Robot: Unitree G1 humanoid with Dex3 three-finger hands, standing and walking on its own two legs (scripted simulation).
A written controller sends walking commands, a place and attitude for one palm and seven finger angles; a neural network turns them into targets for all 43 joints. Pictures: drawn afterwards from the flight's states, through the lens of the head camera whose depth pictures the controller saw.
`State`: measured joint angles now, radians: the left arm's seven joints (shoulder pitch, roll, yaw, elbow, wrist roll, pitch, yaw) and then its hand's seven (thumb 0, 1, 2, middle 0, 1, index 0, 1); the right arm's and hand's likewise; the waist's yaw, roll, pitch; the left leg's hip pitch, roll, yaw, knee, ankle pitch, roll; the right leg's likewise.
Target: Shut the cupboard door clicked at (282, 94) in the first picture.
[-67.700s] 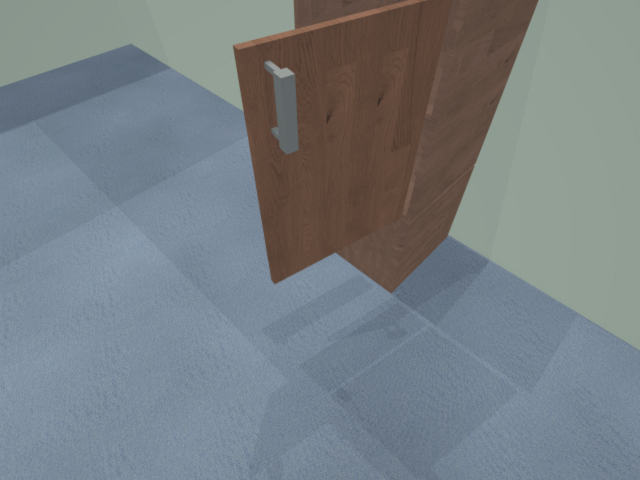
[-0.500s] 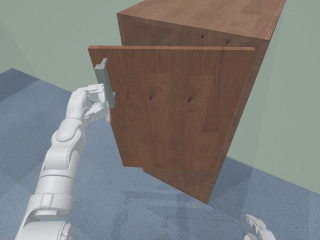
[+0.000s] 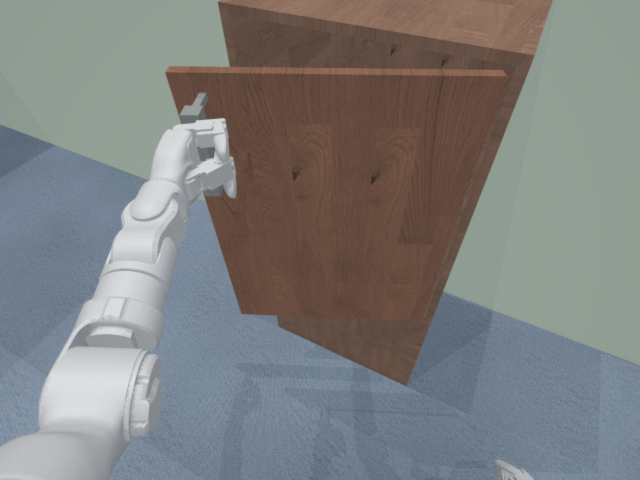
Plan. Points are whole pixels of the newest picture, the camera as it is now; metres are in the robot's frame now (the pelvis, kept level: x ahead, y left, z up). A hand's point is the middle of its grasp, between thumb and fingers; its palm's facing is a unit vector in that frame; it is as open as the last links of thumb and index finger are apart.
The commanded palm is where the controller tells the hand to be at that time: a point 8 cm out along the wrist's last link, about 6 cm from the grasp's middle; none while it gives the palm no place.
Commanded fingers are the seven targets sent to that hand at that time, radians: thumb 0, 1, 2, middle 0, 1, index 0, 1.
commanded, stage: push the door shut along its arc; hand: left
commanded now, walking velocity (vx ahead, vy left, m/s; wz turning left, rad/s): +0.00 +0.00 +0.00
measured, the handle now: (207, 145) +0.52 +0.16 +0.16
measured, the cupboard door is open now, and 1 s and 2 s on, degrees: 24 11 0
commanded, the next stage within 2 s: pull the fist back off the door in 1.44 s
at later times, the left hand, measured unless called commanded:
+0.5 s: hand (250, 146) +0.50 +0.09 +0.18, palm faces -0.23 -0.97 -0.01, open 3.1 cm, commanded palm +0.50 +0.15 +0.17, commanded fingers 0.00 0.90 0.90 -1.30 -1.50 -1.30 -1.50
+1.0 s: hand (291, 119) +0.56 +0.04 +0.18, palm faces -0.35 -0.93 +0.04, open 3.0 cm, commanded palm +0.57 +0.11 +0.17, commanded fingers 0.00 0.90 0.90 -1.30 -1.50 -1.30 -1.50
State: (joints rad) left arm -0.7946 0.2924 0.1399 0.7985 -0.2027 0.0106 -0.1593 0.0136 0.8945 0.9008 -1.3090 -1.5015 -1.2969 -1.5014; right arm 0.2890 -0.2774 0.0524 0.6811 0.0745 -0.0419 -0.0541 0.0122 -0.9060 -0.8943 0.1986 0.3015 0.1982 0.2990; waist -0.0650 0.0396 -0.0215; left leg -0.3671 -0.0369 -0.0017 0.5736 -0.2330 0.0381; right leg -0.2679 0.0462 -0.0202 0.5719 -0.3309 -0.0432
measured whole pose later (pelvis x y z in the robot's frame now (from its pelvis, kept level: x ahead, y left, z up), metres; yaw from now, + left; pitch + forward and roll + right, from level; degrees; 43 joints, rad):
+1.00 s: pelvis +0.02 +0.00 -0.02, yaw -1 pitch +15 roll -1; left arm -1.32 0.46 0.26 1.37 -0.11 -0.14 -0.35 0.01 0.88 0.91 -1.30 -1.50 -1.30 -1.50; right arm 0.41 -0.32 0.02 0.73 0.02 -0.10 -0.03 0.01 -0.91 -0.89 0.20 0.30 0.20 0.30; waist -0.23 0.04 -0.06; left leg -0.69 -0.02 0.01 0.73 -0.31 0.03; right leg -0.59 0.07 -0.01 0.72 -0.39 -0.05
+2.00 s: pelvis +0.03 -0.01 -0.02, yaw -2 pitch +18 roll -1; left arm -1.36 0.34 0.36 1.38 0.00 -0.10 0.14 0.00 0.90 0.92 -1.30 -1.50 -1.29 -1.50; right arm 0.54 -0.26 0.01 0.72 -0.05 -0.04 0.09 0.01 -0.91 -0.89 0.20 0.30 0.20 0.30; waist -0.24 0.07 -0.10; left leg -0.73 0.00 0.02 0.73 -0.32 0.02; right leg -0.63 0.09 0.00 0.71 -0.39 -0.06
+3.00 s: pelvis +0.02 -0.01 +0.00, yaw -2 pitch +2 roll +0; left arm -0.45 0.18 0.12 0.38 -0.18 0.00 -0.03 0.02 0.90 0.90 -1.30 -1.50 -1.29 -1.50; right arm 0.31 -0.28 0.00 0.66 0.07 -0.03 -0.03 0.02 -0.91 -0.89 0.20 0.30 0.19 0.30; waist -0.03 0.05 -0.06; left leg -0.33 -0.01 0.02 0.58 -0.28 0.03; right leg -0.23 0.07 0.01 0.55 -0.35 -0.06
